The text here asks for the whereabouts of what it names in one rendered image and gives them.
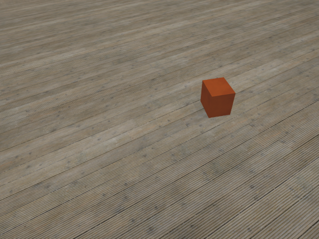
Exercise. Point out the carton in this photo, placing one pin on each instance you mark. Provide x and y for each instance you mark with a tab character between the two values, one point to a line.
217	97

